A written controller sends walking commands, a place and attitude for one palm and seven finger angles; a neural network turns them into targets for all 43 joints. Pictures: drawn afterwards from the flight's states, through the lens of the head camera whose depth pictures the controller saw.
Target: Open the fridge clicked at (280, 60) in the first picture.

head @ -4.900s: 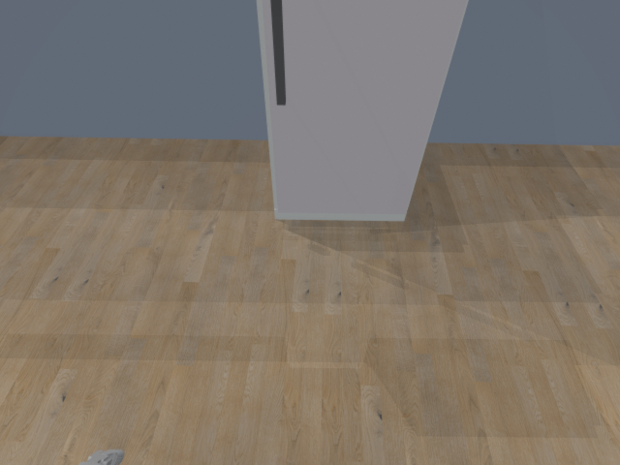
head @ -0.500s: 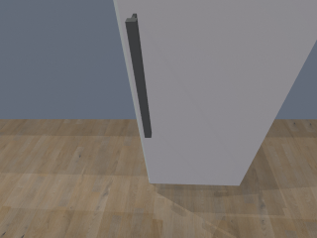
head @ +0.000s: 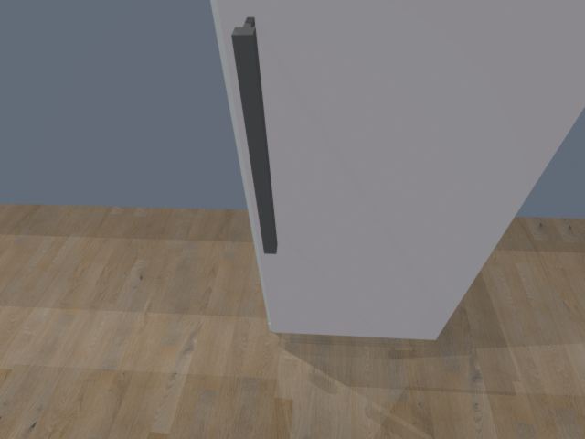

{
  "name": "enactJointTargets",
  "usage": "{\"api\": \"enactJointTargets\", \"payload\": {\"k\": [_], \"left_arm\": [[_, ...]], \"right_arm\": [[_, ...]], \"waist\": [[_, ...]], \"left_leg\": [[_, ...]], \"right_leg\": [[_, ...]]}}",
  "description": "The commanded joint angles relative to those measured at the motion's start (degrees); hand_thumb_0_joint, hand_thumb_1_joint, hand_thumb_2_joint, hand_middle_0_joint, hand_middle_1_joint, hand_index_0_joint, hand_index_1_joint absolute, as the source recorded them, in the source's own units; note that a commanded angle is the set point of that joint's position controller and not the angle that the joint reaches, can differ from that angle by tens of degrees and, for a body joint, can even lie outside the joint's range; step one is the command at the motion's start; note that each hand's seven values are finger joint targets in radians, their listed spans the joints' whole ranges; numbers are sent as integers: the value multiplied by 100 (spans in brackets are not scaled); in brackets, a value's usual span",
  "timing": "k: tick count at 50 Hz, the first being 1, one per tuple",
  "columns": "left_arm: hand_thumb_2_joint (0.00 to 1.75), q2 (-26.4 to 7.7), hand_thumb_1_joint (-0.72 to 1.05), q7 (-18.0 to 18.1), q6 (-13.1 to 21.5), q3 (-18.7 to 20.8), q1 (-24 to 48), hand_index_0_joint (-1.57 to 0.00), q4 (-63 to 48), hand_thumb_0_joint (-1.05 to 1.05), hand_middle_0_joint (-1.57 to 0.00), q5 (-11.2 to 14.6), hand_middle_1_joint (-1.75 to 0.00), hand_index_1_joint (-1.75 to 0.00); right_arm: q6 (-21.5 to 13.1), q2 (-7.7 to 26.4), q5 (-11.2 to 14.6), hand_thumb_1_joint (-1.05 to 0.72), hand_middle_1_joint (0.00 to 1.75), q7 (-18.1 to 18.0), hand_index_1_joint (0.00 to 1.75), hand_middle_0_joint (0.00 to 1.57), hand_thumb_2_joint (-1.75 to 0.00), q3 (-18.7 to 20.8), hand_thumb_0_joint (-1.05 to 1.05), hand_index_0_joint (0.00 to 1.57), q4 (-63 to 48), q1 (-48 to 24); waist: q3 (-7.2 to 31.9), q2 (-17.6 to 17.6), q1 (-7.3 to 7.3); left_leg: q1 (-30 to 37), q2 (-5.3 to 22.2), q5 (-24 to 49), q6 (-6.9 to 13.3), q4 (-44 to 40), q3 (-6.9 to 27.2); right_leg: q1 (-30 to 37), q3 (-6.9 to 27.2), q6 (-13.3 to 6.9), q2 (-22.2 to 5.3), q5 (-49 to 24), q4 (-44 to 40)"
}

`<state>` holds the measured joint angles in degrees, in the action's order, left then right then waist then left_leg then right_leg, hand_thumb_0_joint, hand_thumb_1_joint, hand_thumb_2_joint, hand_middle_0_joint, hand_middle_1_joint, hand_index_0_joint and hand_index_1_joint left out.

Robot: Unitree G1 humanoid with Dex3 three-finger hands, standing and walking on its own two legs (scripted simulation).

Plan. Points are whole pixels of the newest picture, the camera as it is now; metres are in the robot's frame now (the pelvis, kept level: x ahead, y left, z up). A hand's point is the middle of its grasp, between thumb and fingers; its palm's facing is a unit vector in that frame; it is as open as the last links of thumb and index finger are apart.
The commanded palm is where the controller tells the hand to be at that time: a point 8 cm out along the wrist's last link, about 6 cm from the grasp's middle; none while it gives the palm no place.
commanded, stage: come to a stop and stand still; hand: left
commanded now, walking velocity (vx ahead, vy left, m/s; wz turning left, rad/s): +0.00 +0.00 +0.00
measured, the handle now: (262, 160) +0.54 +0.08 +0.09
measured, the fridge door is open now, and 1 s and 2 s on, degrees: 0 0 0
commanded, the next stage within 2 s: look again from close up in 0.76 s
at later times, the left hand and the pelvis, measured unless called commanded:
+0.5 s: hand out of the picture +0.06 +0.16 -0.17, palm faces +0.02 -0.98 -0.22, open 7.3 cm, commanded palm none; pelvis +0.04 -0.02 +0.00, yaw +1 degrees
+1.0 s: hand out of the picture +0.07 +0.15 -0.17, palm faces +0.02 -0.98 -0.21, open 7.3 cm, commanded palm none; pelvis +0.04 -0.03 +0.00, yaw +1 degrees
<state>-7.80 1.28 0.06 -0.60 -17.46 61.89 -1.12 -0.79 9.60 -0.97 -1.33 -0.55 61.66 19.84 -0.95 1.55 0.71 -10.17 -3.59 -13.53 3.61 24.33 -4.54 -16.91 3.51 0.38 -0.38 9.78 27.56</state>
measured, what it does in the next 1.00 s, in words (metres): shifts its weight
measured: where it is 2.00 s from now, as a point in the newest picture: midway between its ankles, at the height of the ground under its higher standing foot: outside the picture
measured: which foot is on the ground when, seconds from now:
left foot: down 0.00-1.00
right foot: down 0.00-1.00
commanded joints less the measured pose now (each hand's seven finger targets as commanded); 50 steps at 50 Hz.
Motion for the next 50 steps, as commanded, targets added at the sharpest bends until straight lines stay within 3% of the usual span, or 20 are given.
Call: {"api": "enactJointTargets", "payload": {"k": [1,8,20,27,33,44,50], "left_arm": [[90,-584,90,56,152,115,-186,-20,-232,0,-20,32,-30,-30],[90,-626,90,73,196,103,-129,-20,-156,0,-20,56,-30,-30],[90,-748,90,78,204,125,-15,-20,-137,0,-20,54,-30,-30],[90,-800,90,74,191,125,71,-20,-176,0,-20,66,-30,-30],[90,-858,90,71,207,146,98,-20,-200,0,-20,75,-30,-30],[90,-867,90,64,186,144,128,-20,-194,0,-20,75,-30,-30],[90,-867,90,65,196,152,108,-20,-186,0,-20,68,-30,-30]], "right_arm": [[-137,525,22,-90,30,-29,30,20,-90,99,0,20,-172,180],[-188,493,37,-90,30,-58,30,20,-90,87,0,20,-43,176],[-183,537,36,-90,30,-90,30,20,-90,101,0,20,46,12],[-158,584,25,-90,30,-88,30,20,-90,96,0,20,78,-43],[-171,622,25,-90,30,-96,30,20,-90,104,0,20,108,-34],[-158,626,19,-90,30,-96,30,20,-90,88,0,20,173,-7],[-160,613,22,-90,30,-96,30,20,-90,95,0,20,194,38]], "waist": [[-357,-206,-27],[-43,-223,-1],[-4,-227,-11],[-174,-206,-14],[-23,-195,-13],[-249,-124,-39],[-182,-215,-43]], "left_leg": [[-608,874,-586,-69,-843,982],[-134,879,464,-119,-564,769],[120,920,927,-164,-483,688],[74,916,685,-193,-568,687],[159,931,787,-210,-554,672],[33,935,482,-210,-653,694],[61,940,497,-205,-623,685]], "right_leg": [[277,558,-349,-383,237,-472],[534,518,-346,-460,-702,-406],[764,480,-380,-486,-1305,-409],[727,514,-393,-483,-1099,-530],[869,522,-411,-492,-1272,-542],[783,516,-421,-473,-788,-673],[837,515,-421,-463,-803,-690]]}}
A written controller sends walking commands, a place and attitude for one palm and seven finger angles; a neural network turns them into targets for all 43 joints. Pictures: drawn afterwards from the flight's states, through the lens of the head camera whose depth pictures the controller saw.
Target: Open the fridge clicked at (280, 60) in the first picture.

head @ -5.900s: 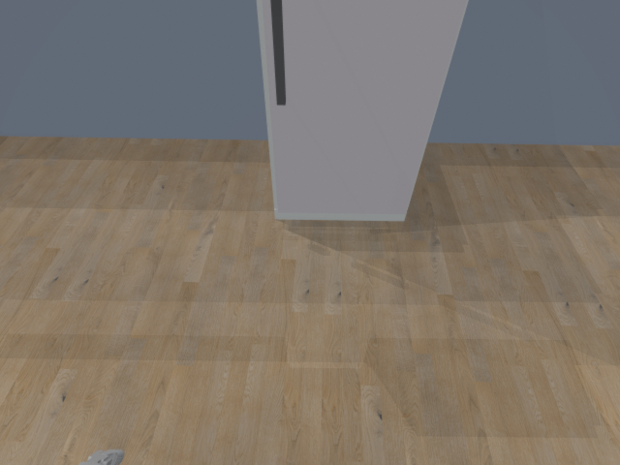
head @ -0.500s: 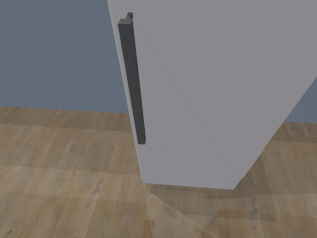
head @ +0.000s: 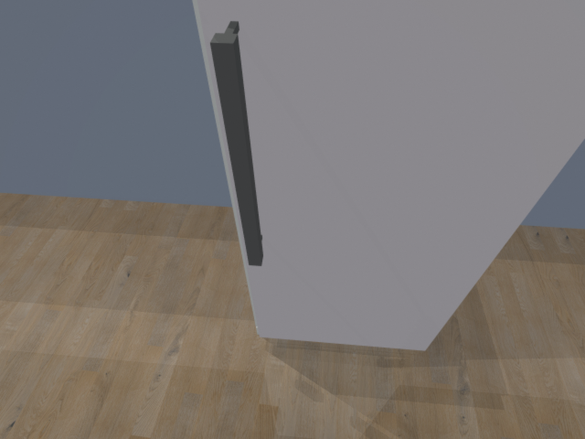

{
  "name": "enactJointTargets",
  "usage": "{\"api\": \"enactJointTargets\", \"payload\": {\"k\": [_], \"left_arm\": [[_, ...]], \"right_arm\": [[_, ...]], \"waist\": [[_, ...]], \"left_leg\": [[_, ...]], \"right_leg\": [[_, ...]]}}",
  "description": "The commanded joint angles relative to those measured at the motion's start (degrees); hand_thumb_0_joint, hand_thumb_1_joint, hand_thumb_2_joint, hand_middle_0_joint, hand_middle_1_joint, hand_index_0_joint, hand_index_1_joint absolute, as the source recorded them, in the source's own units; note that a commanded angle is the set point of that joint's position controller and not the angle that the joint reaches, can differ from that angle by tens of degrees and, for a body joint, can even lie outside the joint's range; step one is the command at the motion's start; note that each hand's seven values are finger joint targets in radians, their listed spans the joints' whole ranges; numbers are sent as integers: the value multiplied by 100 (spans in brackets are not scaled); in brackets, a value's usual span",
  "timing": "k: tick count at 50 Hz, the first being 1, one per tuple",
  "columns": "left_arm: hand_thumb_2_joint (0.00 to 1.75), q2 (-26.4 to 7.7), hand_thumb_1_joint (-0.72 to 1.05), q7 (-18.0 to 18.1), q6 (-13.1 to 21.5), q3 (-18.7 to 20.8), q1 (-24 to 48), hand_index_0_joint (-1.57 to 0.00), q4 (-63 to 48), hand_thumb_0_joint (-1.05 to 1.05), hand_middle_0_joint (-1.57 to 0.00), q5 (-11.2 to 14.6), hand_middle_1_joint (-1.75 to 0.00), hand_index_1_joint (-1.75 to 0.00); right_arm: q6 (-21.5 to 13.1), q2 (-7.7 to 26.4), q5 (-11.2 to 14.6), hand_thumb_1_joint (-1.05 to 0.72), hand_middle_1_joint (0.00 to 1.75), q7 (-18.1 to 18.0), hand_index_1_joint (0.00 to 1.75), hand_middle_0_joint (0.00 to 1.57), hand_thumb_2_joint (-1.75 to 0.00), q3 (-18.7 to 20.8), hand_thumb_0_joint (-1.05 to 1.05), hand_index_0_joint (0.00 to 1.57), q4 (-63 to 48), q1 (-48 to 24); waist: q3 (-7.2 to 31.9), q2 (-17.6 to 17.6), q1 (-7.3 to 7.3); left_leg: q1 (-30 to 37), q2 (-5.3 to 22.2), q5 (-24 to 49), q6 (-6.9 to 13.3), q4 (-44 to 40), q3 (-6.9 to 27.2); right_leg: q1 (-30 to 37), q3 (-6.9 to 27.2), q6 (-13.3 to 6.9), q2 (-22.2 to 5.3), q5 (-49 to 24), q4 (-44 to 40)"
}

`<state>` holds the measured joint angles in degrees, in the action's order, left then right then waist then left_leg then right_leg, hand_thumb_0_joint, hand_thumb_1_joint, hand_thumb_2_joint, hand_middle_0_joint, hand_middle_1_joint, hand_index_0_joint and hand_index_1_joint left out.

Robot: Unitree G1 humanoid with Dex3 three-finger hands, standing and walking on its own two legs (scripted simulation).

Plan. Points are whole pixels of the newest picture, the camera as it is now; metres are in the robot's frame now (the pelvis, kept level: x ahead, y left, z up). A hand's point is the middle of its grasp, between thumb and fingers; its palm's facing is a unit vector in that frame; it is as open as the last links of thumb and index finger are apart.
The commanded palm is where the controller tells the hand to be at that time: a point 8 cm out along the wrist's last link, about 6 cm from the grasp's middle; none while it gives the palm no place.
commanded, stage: look again from close up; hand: left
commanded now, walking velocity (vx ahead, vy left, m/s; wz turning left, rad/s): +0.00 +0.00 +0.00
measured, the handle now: (247, 172) +0.50 +0.10 +0.09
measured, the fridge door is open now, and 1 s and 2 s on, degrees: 0 0 0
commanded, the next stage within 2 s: raise the hand to about handle height in 0.56 s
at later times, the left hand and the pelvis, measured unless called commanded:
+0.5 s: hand out of the picture +0.02 +0.18 -0.17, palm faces +0.01 -0.98 -0.20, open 7.4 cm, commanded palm none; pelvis +0.00 +0.00 +0.00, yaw +0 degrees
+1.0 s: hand (165, 416) +0.16 +0.18 -0.03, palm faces -0.09 -1.00 -0.01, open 8.2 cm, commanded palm +0.12 +0.25 -0.05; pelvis -0.03 +0.00 -0.07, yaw +2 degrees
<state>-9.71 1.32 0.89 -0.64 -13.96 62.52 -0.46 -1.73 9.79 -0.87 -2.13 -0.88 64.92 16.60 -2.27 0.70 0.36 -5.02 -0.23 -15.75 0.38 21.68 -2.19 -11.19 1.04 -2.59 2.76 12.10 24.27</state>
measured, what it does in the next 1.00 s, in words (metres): lowers itself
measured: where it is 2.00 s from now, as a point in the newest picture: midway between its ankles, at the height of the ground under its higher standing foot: outside the picture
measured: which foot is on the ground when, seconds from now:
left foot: down 0.00-1.00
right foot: down 0.00-1.00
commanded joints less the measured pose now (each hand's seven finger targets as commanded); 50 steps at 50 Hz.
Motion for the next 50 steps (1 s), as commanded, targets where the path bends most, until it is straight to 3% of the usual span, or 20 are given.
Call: {"api": "enactJointTargets", "payload": {"k": [1,14,27,32,33,34,35,36,37,38,39,40,41,42,43,45,47,48,50], "left_arm": [[90,-688,90,61,115,155,-247,-20,-252,0,-20,5,-30,-30],[90,-703,90,55,116,149,-274,-20,-216,0,-20,5,-30,-30],[90,-759,90,56,126,160,-235,-20,-211,0,-20,-2,-30,-30],[90,-754,90,52,111,148,-193,-20,-211,0,-20,-1,-30,-30],[90,-679,90,306,201,175,-946,-20,85,0,-20,-24,-30,-30],[89,-2219,88,170,1465,1117,3621,-20,-8658,0,-20,1254,-32,-32],[88,-2533,85,427,1447,1556,2500,-20,-8311,0,-20,946,-33,-33],[87,-638,83,326,787,515,-356,-21,-6831,0,-21,1022,-34,-34],[86,-157,81,257,655,462,-464,-21,-5995,0,-21,1177,-36,-36],[85,-251,78,83,992,515,47,-21,-6023,0,-21,1262,-37,-37],[84,-312,76,-155,1393,778,-416,-21,-5438,0,-21,1324,-39,-39],[83,-125,74,-509,1770,841,-1382,-21,-4759,0,-21,1403,-40,-40],[82,90,71,-895,2239,745,-1818,-21,-4583,0,-21,1503,-42,-42],[81,101,69,-1282,2732,740,-1976,-22,-4652,0,-22,1586,-43,-43],[80,29,67,-1670,3166,767,-2121,-22,-4730,0,-22,1628,-45,-45],[78,-696,62,-2386,3750,1144,-2029,-22,-4687,0,-22,1472,-48,-48],[76,-937,57,-2670,3559,1465,-1837,-22,-5203,0,-22,1649,-51,-51],[75,-898,55,-2713,3351,1461,-1531,-22,-5551,0,-22,1848,-53,-53],[73,-1207,50,-2562,3134,1766,-774,-23,-6436,0,-23,2072,-55,-55]], "right_arm": [[-72,617,14,-90,30,-19,30,20,-90,129,0,20,-133,371],[-65,619,12,-90,30,-17,30,20,-90,136,0,20,-113,341],[-88,690,17,-90,30,-27,30,20,-90,143,0,20,-127,283],[-68,698,7,-90,30,-19,30,20,-90,140,0,20,-120,240],[-64,684,80,-90,30,39,30,20,-90,179,0,20,-520,-526],[-894,1561,368,-90,30,-207,30,20,-90,273,0,20,-2651,-391],[-1334,1027,364,-90,30,-377,30,20,-90,122,0,20,-2466,-763],[-1535,859,262,-90,30,-341,30,20,-90,147,0,20,-2662,-770],[-1596,949,327,-90,30,-315,30,20,-90,196,0,20,-2487,-558],[-1665,1147,275,-90,30,-251,30,20,-90,307,0,20,-2794,-642],[-1697,1190,205,-90,30,-193,30,20,-90,431,0,20,-2822,-578],[-1728,1169,178,-90,30,-89,30,20,-90,470,0,20,-3044,-672],[-1745,1136,150,-90,30,8,30,20,-90,491,0,20,-3224,-730],[-1747,1159,125,-90,30,94,30,20,-90,546,0,20,-3440,-823],[-1744,1176,112,-90,30,192,30,20,-90,592,0,20,-3671,-926],[-1659,1306,142,-90,30,352,30,20,-90,680,0,20,-4032,-983],[-1512,1255,255,-90,30,315,30,20,-90,651,0,20,-4406,-1053],[-1462,1238,291,-90,30,256,30,20,-90,621,0,20,-4589,-1087],[-1361,1228,294,-90,30,148,30,20,-90,582,0,20,-4756,-992]], "waist": [[-26,-129,-3],[-125,-138,-17],[-13,-86,-23],[-143,-104,-23],[-99,66,-350],[2862,979,402],[2191,1381,56],[1676,1234,-71],[851,293,172],[165,-312,298],[139,-961,230],[72,-1184,-70],[321,-1444,-191],[506,-1553,-254],[655,-1335,-281],[967,-758,-258],[1492,-771,-427],[1578,-605,-404],[1712,-171,-339]], "left_leg": [[-454,599,732,120,-362,458],[-505,597,571,123,-370,448],[-400,644,874,133,-367,473],[-465,635,684,131,-417,505],[-737,664,749,-40,841,48],[391,-119,1554,56,9,381],[416,-45,1607,41,186,-49],[-176,33,1646,4,84,179],[-589,61,1278,-29,351,321],[-1172,41,714,17,643,432],[-1645,14,288,5,966,374],[-2110,-57,99,-32,1245,319],[-2591,-121,-65,-74,1609,253],[-2979,-153,-182,-107,1964,192],[-3201,-202,-241,-133,2265,120],[-3514,-260,-185,-130,2851,97],[-4029,-295,-261,-17,3046,12],[-4115,-321,-368,10,3108,-22],[-4096,-279,-498,35,3223,66]], "right_leg": [[283,771,-126,-788,-1064,-358],[197,792,-122,-788,-820,-441],[285,744,-117,-783,-1175,-340],[182,750,-114,-773,-900,-397],[233,913,223,-1222,-3420,-174],[1131,541,42,-671,-2362,204],[752,379,-18,-369,-1349,419],[380,-132,-38,-326,-641,434],[-293,-331,87,-329,-470,350],[-943,-408,175,-336,-84,368],[-1375,-489,210,-325,452,525],[-1534,-469,160,-335,703,769],[-1703,-418,146,-341,876,1157],[-1829,-334,133,-339,905,1509],[-1855,-217,112,-364,826,1738],[-1899,149,17,-462,546,2158],[-1879,317,81,-491,671,2383],[-1944,375,117,-484,883,2399],[-2197,439,110,-399,1366,2452]]}}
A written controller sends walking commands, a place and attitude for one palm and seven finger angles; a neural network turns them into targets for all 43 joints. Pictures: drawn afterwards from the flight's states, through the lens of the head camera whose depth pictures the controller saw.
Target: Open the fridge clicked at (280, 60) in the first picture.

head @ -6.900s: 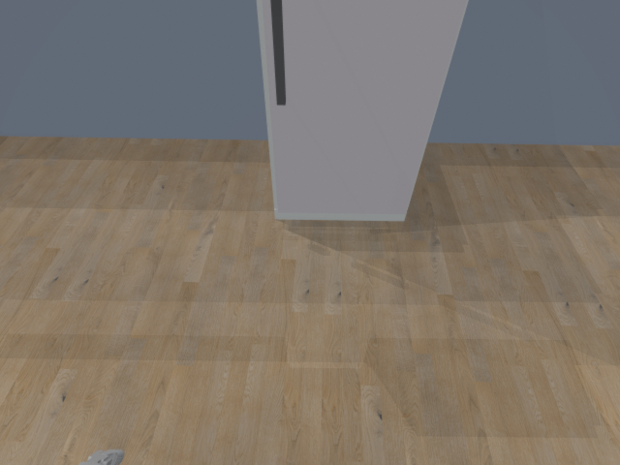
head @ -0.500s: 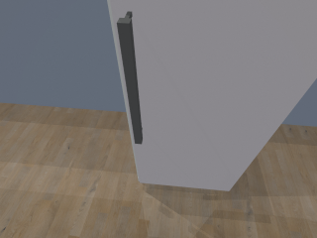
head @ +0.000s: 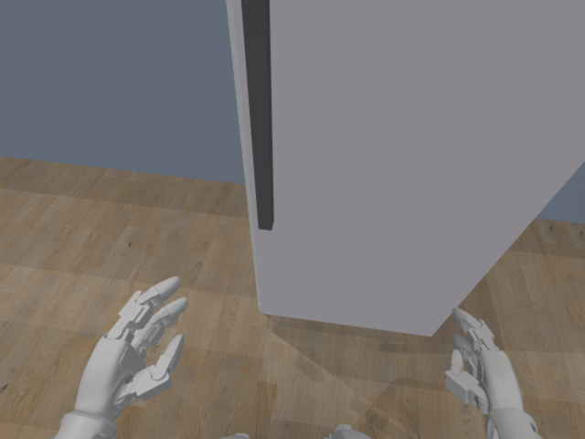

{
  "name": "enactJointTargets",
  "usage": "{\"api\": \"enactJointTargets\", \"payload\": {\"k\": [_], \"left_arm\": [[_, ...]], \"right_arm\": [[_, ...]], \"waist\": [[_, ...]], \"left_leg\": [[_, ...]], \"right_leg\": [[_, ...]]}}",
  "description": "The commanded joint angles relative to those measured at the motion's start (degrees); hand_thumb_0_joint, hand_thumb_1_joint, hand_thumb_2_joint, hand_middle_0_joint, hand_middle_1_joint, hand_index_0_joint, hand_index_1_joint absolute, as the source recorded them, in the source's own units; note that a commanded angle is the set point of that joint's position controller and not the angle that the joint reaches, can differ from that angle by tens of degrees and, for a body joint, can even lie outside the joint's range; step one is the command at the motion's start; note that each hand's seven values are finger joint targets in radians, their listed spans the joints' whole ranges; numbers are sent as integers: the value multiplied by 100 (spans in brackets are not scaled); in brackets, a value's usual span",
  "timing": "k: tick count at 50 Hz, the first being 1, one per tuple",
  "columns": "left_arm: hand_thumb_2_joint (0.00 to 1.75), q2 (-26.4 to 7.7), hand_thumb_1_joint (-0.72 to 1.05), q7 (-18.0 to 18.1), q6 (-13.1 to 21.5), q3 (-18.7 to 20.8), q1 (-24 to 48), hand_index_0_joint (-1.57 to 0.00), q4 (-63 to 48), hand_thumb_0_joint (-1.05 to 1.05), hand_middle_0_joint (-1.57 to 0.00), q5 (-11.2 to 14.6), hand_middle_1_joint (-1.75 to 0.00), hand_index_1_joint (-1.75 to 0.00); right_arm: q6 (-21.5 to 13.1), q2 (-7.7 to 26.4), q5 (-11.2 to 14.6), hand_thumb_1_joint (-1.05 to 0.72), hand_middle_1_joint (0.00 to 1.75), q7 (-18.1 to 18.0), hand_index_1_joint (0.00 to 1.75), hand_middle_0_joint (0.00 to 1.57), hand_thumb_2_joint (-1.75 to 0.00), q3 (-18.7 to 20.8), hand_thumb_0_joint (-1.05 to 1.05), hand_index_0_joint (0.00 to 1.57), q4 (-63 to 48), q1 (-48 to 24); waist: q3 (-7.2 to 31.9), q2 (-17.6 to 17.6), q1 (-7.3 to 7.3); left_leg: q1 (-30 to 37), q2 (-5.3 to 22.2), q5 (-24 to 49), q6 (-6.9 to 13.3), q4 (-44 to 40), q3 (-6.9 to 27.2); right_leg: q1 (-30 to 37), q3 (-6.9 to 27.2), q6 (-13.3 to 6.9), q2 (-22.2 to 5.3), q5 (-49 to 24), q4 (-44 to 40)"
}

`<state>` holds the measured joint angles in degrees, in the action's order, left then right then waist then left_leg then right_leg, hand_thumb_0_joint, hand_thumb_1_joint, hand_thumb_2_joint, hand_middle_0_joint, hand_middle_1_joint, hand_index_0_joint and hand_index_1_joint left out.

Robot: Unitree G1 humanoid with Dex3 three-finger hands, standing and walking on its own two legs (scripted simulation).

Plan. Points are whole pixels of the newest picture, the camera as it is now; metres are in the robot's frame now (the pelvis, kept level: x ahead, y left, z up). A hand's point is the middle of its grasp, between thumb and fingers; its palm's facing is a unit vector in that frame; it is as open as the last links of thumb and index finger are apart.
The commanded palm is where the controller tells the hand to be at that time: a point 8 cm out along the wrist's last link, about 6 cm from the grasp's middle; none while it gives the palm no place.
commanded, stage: raise the hand to about handle height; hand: left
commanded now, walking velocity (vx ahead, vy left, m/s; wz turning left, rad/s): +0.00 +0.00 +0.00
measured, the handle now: (264, 121) +0.53 +0.08 +0.15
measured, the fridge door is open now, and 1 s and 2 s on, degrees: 0 0 0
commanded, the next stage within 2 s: move the hooked fingers beside the handle in 1.76 s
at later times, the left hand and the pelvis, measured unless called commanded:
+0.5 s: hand (101, 346) +0.22 +0.24 +0.05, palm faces -0.05 -1.00 -0.06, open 11.1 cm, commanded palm +0.19 +0.29 +0.06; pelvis +0.00 +0.02 +0.00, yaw +1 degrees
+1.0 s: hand (58, 304) +0.25 +0.28 +0.10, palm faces -0.03 -1.00 -0.08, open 13.7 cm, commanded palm +0.22 +0.34 +0.11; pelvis +0.01 +0.03 +0.02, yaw +2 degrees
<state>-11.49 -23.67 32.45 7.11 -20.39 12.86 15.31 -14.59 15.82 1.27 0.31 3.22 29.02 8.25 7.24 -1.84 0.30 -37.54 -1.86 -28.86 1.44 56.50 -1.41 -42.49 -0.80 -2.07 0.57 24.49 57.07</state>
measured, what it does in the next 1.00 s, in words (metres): stands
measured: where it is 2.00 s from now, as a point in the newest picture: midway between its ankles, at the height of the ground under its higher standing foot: outside the picture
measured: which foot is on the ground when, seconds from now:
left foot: down 0.00-1.00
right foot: down 0.00-1.00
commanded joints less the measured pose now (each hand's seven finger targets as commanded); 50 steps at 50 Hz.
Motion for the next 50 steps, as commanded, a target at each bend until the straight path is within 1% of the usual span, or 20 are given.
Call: {"api": "enactJointTargets", "payload": {"k": [1,3,5,8,10,11,15,16,18,20,21,23,24,30,34,39,42,43,49,50], "left_arm": [[72,-1038,48,74,-45,996,173,-23,-2030,0,-23,488,-57,-57],[70,-947,43,328,45,811,444,-23,-2885,0,-23,391,-60,-60],[68,-937,39,396,125,452,832,-24,-3498,0,-24,249,-63,-63],[65,-836,32,265,-91,178,572,-24,-3111,0,-24,96,-68,-68],[63,-1044,27,94,-473,396,448,-25,-2490,0,-25,155,-70,-70],[62,-1111,25,25,-650,468,412,-25,-2459,0,-25,137,-72,-72],[58,-1447,15,21,-1270,1135,64,-25,-2343,0,-25,403,-78,-78],[57,-1388,13,55,-1310,1147,131,-25,-2534,0,-25,461,-80,-80],[55,-1344,8,159,-1281,1237,58,-26,-2575,0,-26,554,-82,-82],[53,-1397,4,184,-1228,1318,94,-26,-2315,0,-26,580,-86,-86],[52,-1368,1,175,-1161,1272,191,-26,-2328,0,-26,568,-87,-87],[50,-1340,-3,130,-1093,1211,271,-27,-2254,0,-27,544,-90,-90],[49,-1360,-6,110,-1072,1187,329,-27,-2225,0,-27,534,-92,-92],[43,-1735,-20,-24,-1109,1426,702,-28,-2319,0,-28,583,-100,-100],[39,-1801,-29,18,-1156,1515,762,-29,-2424,0,-29,608,-107,-107],[34,-1882,-41,-45,-1395,1535,1029,-29,-2169,0,-29,569,-114,-114],[31,-2048,-48,-184,-1565,1659,1364,-30,-1948,0,-30,605,-118,-118],[30,-2069,-50,-220,-1605,1646,1527,-30,-1920,0,-30,603,-120,-120],[30,-2350,-50,-475,-1757,1895,2125,-30,-1583,0,-30,692,-120,-120],[30,-2468,-50,-524,-1791,1973,2234,-30,-1501,0,-30,703,-120,-120]], "right_arm": [[-49,574,59,-90,30,-124,30,20,-90,151,0,20,-1232,-30],[-18,508,25,-90,30,-177,30,20,-90,104,0,20,-1184,173],[-3,552,-40,-90,30,-227,30,20,-90,26,0,20,-1090,279],[-35,588,12,-90,30,-282,30,20,-90,-27,0,20,-891,345],[-39,651,58,-90,30,-338,30,20,-90,-59,0,20,-830,295],[-24,661,99,-90,30,-349,30,20,-90,-64,0,20,-866,305],[-6,598,149,-90,30,-390,30,20,-90,-119,0,20,-1009,116],[-11,556,138,-90,30,-385,30,20,-90,-153,0,20,-1039,140],[-58,505,122,-90,30,-388,30,20,-90,-148,0,20,-999,165],[-87,522,95,-90,30,-379,30,20,-90,-158,0,20,-957,155],[-93,547,97,-90,30,-375,30,20,-90,-160,0,20,-947,229],[-147,593,113,-90,30,-368,30,20,-90,-148,0,20,-910,316],[-179,625,127,-90,30,-370,30,20,-90,-143,0,20,-902,340],[-274,723,151,-90,30,-420,30,20,-90,-134,0,20,-857,444],[-299,712,161,-90,30,-417,30,20,-90,-128,0,20,-806,484],[-262,736,180,-90,30,-435,30,20,-90,-157,0,20,-761,504],[-224,771,187,-90,30,-465,30,20,-90,-181,0,20,-775,514],[-222,771,189,-90,30,-476,30,20,-90,-207,0,20,-766,468],[-208,767,186,-90,30,-546,30,20,-90,-259,0,20,-722,442],[-201,787,173,-90,30,-543,30,20,-90,-282,0,20,-715,435]], "waist": [[968,410,-274],[1199,767,-84],[1223,797,182],[999,868,324],[769,643,275],[902,541,231],[1237,521,-153],[1387,521,-158],[1352,319,-160],[1013,169,-165],[972,146,-104],[910,364,-50],[847,289,-23],[963,598,-86],[1031,826,-100],[831,916,-67],[845,750,-44],[773,852,-42],[911,718,-41],[878,834,-87]], "left_leg": [[-669,-52,881,-48,-260,70],[-322,33,1218,-8,-162,198],[-139,106,1521,24,-22,332],[-112,151,1374,14,-66,458],[-344,141,1102,-12,-160,516],[-343,129,1014,-10,-245,514],[-216,88,1147,-61,-634,521],[-142,90,1273,-73,-702,510],[-96,110,1439,-91,-756,515],[-230,118,1439,-108,-783,531],[-235,122,1371,-105,-818,513],[-134,130,1241,-115,-869,510],[-115,144,1138,-113,-913,532],[258,154,1571,-164,-1043,576],[616,190,2039,-241,-1150,608],[856,241,2332,-314,-1292,677],[894,228,2171,-273,-1364,646],[893,219,2097,-275,-1406,649],[1128,196,2237,-211,-1512,621],[1133,181,2321,-230,-1521,612]], "right_leg": [[845,526,41,-137,77,-755],[718,325,12,-41,-558,-551],[440,148,6,51,-1037,-331],[146,-53,25,81,-847,-412],[187,-100,17,118,-545,-516],[287,-113,43,92,-433,-597],[921,-206,23,70,-409,-751],[1050,-245,40,49,-535,-758],[1132,-277,59,48,-700,-800],[1076,-291,28,77,-666,-817],[1038,-277,47,62,-600,-867],[889,-293,52,50,-459,-909],[848,-301,59,47,-351,-947],[1068,-317,6,65,-723,-962],[1172,-370,22,55,-1062,-1016],[1192,-421,22,70,-1225,-1128],[1334,-387,31,90,-1248,-1266],[1356,-385,23,83,-1217,-1300],[1654,-332,25,88,-1469,-1513],[1735,-319,-7,109,-1530,-1506]]}}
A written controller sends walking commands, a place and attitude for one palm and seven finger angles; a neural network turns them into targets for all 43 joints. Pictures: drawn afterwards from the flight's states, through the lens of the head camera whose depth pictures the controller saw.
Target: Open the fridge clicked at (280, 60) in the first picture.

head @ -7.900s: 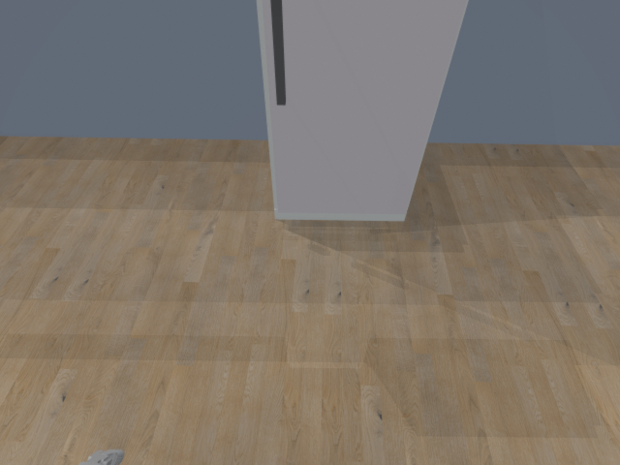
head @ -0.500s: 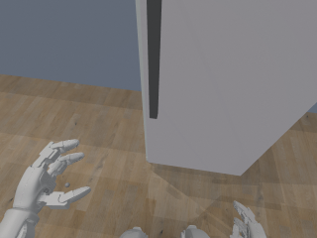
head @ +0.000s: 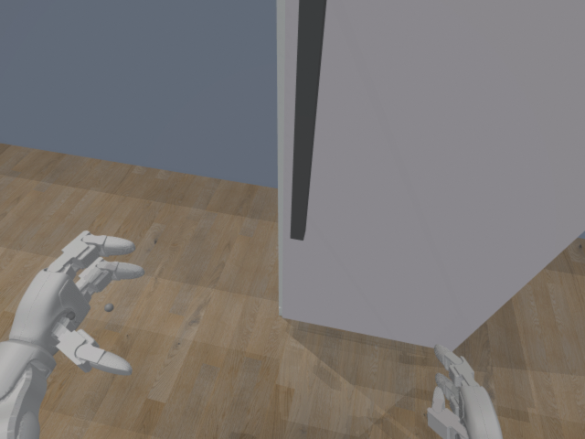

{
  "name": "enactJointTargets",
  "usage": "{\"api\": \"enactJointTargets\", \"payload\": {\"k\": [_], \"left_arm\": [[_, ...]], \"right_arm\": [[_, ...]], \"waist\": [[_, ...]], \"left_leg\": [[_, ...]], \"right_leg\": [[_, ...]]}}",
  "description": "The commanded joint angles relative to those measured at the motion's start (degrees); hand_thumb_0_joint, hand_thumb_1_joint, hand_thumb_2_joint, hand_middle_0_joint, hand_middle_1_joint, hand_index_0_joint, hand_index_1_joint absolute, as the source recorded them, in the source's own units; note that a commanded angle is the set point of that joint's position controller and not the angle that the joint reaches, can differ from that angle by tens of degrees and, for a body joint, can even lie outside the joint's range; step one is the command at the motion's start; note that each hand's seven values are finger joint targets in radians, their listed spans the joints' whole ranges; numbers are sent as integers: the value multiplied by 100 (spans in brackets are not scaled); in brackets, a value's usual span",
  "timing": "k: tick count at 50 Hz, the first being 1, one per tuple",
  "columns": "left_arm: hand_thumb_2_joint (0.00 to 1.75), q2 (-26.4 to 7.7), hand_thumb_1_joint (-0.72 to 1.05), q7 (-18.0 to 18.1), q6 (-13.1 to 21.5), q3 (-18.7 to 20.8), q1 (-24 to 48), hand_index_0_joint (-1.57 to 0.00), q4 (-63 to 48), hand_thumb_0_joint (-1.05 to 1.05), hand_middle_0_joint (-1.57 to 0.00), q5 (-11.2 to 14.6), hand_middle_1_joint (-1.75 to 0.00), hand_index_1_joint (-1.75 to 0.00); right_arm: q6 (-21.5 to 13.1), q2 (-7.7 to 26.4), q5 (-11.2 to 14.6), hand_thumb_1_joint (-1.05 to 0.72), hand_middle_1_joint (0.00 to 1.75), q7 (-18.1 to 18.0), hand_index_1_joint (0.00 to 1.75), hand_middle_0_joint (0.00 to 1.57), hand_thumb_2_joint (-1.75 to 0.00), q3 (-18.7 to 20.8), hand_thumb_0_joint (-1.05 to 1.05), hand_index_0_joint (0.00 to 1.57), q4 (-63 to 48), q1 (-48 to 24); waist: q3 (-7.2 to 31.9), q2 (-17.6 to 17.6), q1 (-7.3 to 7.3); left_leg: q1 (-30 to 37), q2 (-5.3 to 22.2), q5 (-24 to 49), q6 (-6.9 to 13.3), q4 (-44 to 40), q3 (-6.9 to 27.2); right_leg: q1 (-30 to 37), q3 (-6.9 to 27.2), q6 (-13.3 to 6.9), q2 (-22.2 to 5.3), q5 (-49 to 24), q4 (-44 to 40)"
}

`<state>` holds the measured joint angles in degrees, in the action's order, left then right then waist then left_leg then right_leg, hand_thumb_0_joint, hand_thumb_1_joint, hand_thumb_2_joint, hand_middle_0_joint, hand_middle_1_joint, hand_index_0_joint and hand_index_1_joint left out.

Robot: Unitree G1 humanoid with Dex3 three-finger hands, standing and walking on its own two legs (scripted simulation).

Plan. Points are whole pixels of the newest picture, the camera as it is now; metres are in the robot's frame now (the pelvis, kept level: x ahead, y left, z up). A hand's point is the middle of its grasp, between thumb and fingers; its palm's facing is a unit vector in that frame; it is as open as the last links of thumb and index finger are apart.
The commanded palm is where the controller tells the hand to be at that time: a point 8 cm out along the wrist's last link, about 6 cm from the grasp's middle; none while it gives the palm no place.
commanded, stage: raise the hand to about handle height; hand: left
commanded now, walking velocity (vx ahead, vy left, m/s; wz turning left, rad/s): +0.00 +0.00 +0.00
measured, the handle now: (306, 136) +0.53 +0.03 +0.13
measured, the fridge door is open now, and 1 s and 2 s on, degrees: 0 0 0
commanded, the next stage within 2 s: move the hooked fingers beside the handle in 0.76 s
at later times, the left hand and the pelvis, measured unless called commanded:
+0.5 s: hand (104, 274) +0.28 +0.25 +0.10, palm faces -0.09 -1.00 -0.05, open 14.0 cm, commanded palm +0.25 +0.30 +0.11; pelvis +0.00 -0.01 +0.01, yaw -1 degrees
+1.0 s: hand (107, 276) +0.27 +0.25 +0.10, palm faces -0.09 -1.00 -0.02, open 14.0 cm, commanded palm +0.26 +0.29 +0.11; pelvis +0.00 -0.01 +0.01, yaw +0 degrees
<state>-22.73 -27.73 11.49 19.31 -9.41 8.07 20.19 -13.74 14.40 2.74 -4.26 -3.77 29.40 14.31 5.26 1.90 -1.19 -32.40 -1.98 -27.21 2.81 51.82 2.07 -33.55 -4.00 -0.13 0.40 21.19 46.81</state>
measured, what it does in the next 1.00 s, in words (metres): stands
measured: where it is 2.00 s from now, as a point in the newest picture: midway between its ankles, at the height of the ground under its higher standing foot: outside the picture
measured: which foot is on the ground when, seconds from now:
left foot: down 0.00-1.00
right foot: down 0.00-1.00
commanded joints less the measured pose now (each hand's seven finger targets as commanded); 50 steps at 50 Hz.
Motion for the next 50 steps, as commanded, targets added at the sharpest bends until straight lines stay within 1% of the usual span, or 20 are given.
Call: {"api": "enactJointTargets", "payload": {"k": [1,5,7,10,13,14,16,17,22,25,29,30,33,35,37,42,45,48,49,50], "left_arm": [[30,-1369,-50,-175,296,776,1253,-30,-984,0,-30,241,-120,-120],[30,-1529,-50,-333,182,936,1495,-30,-458,0,-30,291,-120,-120],[30,-1660,-50,-432,148,1026,1717,-30,-395,0,-30,310,-120,-120],[30,-1829,-50,-513,139,1147,1909,-30,-256,0,-30,341,-120,-120],[30,-1913,-50,-600,142,1216,2072,-30,-107,0,-30,353,-120,-120],[30,-1771,-50,-631,120,1098,1988,-30,12,0,-30,357,-120,-120],[30,-1732,-50,-686,82,1101,1843,-30,189,0,-30,384,-120,-120],[30,-1709,-50,-698,77,1099,1788,-30,211,0,-30,379,-120,-120],[30,-1851,-50,-608,178,1217,1872,-30,-92,0,-30,341,-120,-120],[30,-1969,-50,-538,268,1341,1920,-30,-169,0,-30,346,-120,-120],[30,-1794,-50,-528,278,1169,2017,-30,-68,0,-30,310,-120,-120],[30,-1852,-50,-543,273,1207,2070,-30,-38,0,-30,323,-120,-120],[30,-1765,-50,-603,246,1122,2077,-30,13,0,-30,312,-120,-120],[30,-1819,-50,-619,241,1143,2113,-30,51,0,-30,315,-120,-120],[30,-1810,-50,-630,264,1135,2141,-30,-44,0,-30,310,-120,-120],[30,-1746,-50,-668,224,1127,2059,-30,144,0,-30,350,-120,-120],[30,-1522,-50,-660,224,813,2481,-30,-51,0,-30,337,-120,-120],[30,-1464,-50,-572,165,660,2865,-30,243,0,-30,243,-120,-120],[30,-1472,-50,-531,171,609,3090,-30,261,0,-30,202,-120,-120],[30,-1611,-50,-486,194,699,3146,-30,230,0,-30,169,-120,-120]], "right_arm": [[-274,914,35,-90,30,-90,30,20,-90,408,0,20,-737,-167],[-251,949,41,-90,30,-119,30,20,-90,391,0,20,-701,-193],[-244,953,54,-90,30,-136,30,20,-90,398,0,20,-686,-196],[-251,967,48,-90,30,-143,30,20,-90,393,0,20,-677,-199],[-244,966,62,-90,30,-154,30,20,-90,415,0,20,-647,-147],[-255,966,68,-90,30,-152,30,20,-90,413,0,20,-645,-152],[-264,974,64,-90,30,-125,30,20,-90,422,0,20,-660,-133],[-262,985,65,-90,30,-111,30,20,-90,441,0,20,-656,-121],[-274,979,51,-90,30,-66,30,20,-90,468,0,20,-696,-109],[-284,981,18,-90,30,-77,30,20,-90,466,0,20,-685,-95],[-283,959,54,-90,30,-129,30,20,-90,455,0,20,-664,-121],[-279,970,39,-90,30,-133,30,20,-90,447,0,20,-655,-115],[-282,955,62,-90,30,-157,30,20,-90,444,0,20,-657,-132],[-288,975,47,-90,30,-158,30,20,-90,430,0,20,-650,-138],[-299,958,55,-90,30,-158,30,20,-90,433,0,20,-658,-158],[-296,971,52,-90,30,-159,30,20,-90,427,0,20,-640,-143],[-310,959,47,-90,30,-170,30,20,-90,411,0,20,-648,-187],[-272,990,66,-90,30,-225,30,20,-90,419,0,20,-563,-110],[-257,999,67,-90,30,-241,30,20,-90,418,0,20,-545,-98],[-248,998,51,-90,30,-248,30,20,-90,422,0,20,-542,-98]], "waist": [[1144,426,91],[911,167,63],[1038,300,78],[1034,245,30],[1126,260,57],[1017,253,68],[958,202,30],[1014,116,31],[1124,347,-10],[1164,235,-29],[980,361,51],[941,224,40],[970,321,72],[935,212,54],[1063,339,65],[1001,125,77],[987,366,113],[861,168,233],[904,162,246],[924,219,186]], "left_leg": [[690,192,2186,-358,-1081,254],[521,162,1928,-276,-1167,205],[602,147,1936,-242,-1190,164],[605,140,1995,-223,-1231,149],[714,139,2089,-184,-1270,106],[687,139,1989,-186,-1298,105],[644,124,2041,-183,-1306,83],[621,121,2052,-169,-1292,64],[717,124,2133,-191,-1330,56],[662,121,2068,-170,-1300,26],[669,132,1787,-174,-1380,41],[633,129,1802,-162,-1355,39],[660,124,1698,-165,-1369,41],[636,130,1704,-159,-1350,56],[728,128,1779,-164,-1355,56],[649,129,1795,-171,-1327,63],[752,128,1782,-195,-1323,93],[662,140,1466,-181,-1326,113],[663,142,1415,-191,-1348,146],[680,141,1468,-198,-1332,136]], "right_leg": [[893,7,-191,118,-1250,-524],[1017,60,-192,114,-1162,-687],[1107,114,-176,80,-1217,-762],[1276,158,-194,86,-1270,-824],[1339,189,-164,67,-1433,-899],[1260,172,-158,64,-1323,-921],[1310,197,-176,65,-1389,-927],[1335,209,-159,55,-1439,-931],[1334,196,-176,50,-1449,-890],[1424,252,-176,60,-1427,-906],[1215,217,-155,43,-1159,-955],[1280,246,-170,59,-1173,-973],[1215,243,-153,38,-1088,-988],[1229,248,-172,61,-1066,-985],[1257,237,-165,43,-1159,-952],[1203,220,-154,60,-1230,-938],[1089,195,-182,72,-1168,-884],[870,190,-145,61,-890,-932],[848,175,-146,51,-821,-908],[910,207,-179,58,-826,-904]]}}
